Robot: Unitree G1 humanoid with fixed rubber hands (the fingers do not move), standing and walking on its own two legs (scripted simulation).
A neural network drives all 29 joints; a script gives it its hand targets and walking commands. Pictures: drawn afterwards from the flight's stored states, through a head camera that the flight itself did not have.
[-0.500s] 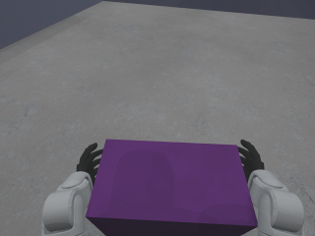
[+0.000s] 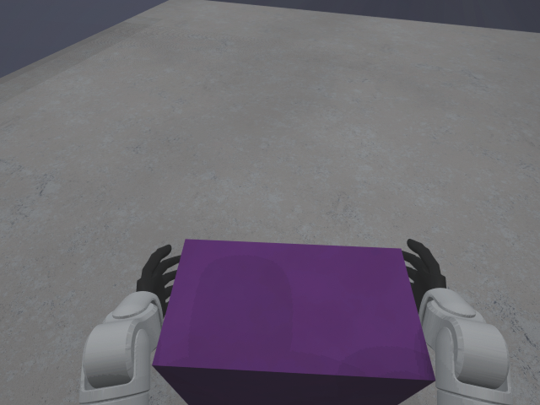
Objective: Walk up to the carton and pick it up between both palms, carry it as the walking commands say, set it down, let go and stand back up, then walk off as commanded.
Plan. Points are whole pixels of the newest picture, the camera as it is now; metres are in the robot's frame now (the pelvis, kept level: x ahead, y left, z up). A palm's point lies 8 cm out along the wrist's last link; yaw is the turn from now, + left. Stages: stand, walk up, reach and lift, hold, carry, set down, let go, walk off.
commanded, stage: carry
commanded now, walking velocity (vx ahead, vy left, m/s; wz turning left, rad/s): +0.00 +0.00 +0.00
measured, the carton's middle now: (286, 338) +0.22 +0.00 +0.00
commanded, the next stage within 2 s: hold in 0.52 s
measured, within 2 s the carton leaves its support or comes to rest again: neither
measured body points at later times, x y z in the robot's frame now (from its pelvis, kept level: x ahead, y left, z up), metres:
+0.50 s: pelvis +0.00 +0.00 +0.00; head -0.03 +0.00 +0.45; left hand +0.25 +0.19 +0.06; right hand +0.27 -0.19 +0.07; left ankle +0.03 +0.11 -0.73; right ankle +0.04 -0.09 -0.73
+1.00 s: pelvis +0.00 +0.01 +0.00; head -0.04 +0.01 +0.45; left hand +0.28 +0.21 +0.05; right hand +0.30 -0.17 +0.05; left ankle +0.04 +0.10 -0.73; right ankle +0.04 -0.09 -0.73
